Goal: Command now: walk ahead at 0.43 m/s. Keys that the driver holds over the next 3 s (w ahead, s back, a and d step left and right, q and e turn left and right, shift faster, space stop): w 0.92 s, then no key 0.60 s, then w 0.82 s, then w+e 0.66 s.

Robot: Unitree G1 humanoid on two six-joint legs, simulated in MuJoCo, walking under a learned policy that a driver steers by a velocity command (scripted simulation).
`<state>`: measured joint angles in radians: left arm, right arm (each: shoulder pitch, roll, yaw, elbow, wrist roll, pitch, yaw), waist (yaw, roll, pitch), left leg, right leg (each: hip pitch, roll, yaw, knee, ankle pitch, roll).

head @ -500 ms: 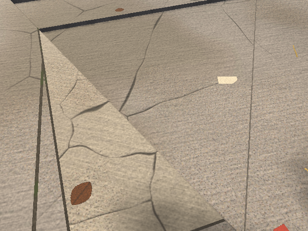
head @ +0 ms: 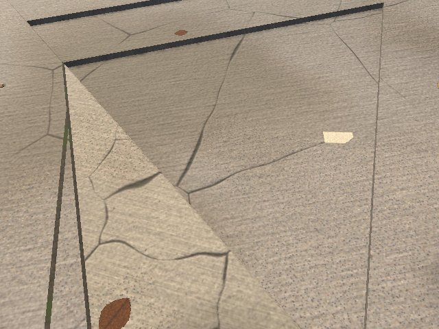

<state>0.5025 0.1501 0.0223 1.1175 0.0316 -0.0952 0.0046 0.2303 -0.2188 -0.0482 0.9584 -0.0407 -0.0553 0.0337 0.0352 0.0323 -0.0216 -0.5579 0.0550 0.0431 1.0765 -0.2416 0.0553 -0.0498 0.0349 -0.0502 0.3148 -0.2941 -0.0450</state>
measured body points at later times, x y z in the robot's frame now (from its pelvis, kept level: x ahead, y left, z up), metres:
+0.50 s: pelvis +0.26 +0.05 +0.00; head +0.27 +0.06 +0.45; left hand +0.35 +0.29 -0.14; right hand +0.20 -0.19 -0.14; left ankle +0.24 +0.10 -0.74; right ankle +0.34 -0.10 -0.67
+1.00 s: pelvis +0.51 +0.02 +0.00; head +0.52 +0.01 +0.45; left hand +0.47 +0.27 -0.13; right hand +0.59 -0.24 -0.14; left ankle +0.59 +0.19 -0.66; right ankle +0.48 -0.03 -0.74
